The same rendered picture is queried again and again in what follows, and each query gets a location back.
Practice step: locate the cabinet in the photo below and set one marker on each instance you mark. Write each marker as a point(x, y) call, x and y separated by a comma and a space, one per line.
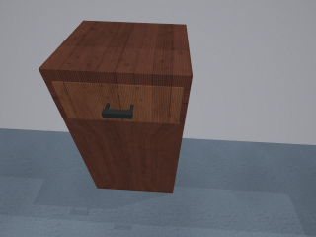
point(122, 154)

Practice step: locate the drawer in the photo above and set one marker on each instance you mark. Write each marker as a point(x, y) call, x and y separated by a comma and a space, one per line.
point(84, 100)

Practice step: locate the handle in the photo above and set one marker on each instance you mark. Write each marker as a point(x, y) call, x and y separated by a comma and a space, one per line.
point(117, 113)

